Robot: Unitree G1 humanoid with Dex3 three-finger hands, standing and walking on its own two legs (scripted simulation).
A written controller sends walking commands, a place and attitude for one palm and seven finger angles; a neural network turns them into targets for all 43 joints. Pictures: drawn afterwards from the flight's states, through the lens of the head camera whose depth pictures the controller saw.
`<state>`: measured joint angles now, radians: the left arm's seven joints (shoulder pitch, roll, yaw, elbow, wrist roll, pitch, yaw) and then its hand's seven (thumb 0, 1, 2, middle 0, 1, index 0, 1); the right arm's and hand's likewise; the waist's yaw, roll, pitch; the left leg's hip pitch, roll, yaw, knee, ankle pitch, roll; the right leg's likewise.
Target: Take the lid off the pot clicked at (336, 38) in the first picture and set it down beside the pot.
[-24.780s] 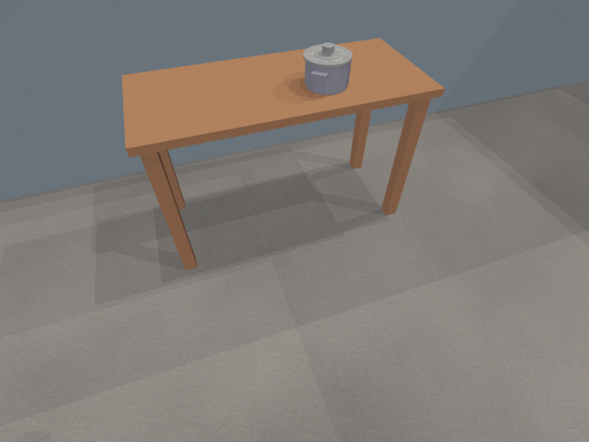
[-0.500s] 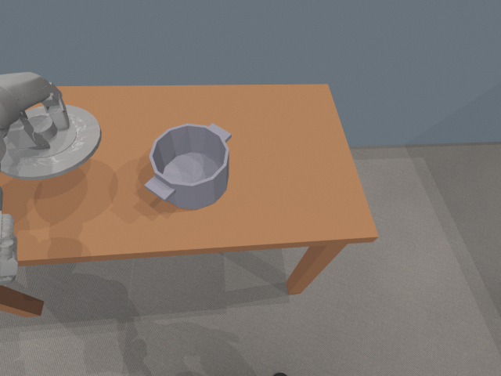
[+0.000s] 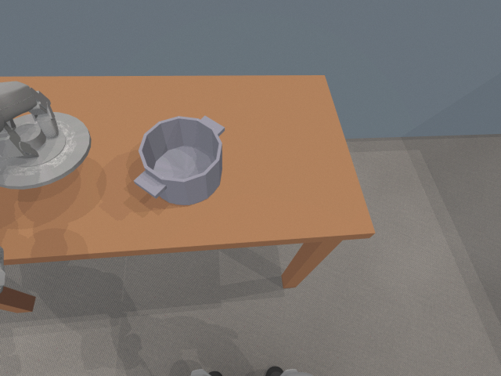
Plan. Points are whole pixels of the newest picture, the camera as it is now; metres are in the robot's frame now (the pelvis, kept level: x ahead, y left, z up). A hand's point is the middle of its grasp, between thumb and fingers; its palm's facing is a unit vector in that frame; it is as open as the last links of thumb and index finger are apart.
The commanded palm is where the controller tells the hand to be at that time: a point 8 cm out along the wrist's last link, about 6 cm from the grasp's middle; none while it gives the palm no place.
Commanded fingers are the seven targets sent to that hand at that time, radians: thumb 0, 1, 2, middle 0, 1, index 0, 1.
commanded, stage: lower the lid onto the table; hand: left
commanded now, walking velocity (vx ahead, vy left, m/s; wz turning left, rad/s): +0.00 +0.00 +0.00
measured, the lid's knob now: (29, 136) +0.49 +0.33 +0.05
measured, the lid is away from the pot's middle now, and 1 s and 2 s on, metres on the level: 0.23 0.24 0.26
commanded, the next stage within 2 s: open the fingers wide in 1.46 s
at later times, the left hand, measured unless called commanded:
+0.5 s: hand (16, 159) +0.45 +0.34 +0.04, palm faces -0.51 -0.09 -0.86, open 6.9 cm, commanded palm +0.52 +0.33 +0.09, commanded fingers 0.00 0.81 0.76 -0.98 -1.09 -0.90 -1.08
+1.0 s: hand (35, 156) +0.48 +0.34 +0.00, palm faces -0.50 -0.10 -0.86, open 6.9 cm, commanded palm +0.54 +0.33 +0.06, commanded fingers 0.00 0.81 0.76 -0.98 -1.09 -0.90 -1.08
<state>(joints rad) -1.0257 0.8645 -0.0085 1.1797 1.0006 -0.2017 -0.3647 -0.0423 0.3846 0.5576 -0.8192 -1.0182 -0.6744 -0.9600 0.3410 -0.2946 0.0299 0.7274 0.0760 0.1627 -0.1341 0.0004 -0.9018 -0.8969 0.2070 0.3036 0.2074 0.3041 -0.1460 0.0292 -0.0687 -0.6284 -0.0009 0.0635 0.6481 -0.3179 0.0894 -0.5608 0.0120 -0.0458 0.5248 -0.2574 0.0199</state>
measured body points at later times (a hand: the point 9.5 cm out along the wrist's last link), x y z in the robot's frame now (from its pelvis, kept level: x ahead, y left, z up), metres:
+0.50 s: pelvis -0.01 +0.01 -0.01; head +0.10 +0.04 +0.42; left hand +0.48 +0.34 +0.09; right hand -0.03 -0.27 -0.12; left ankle -0.01 +0.06 -0.72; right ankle -0.02 -0.14 -0.72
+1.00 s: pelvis -0.01 +0.03 -0.03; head +0.13 +0.07 +0.40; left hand +0.51 +0.34 +0.05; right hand -0.07 -0.25 -0.12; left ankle -0.01 +0.06 -0.72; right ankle -0.02 -0.14 -0.72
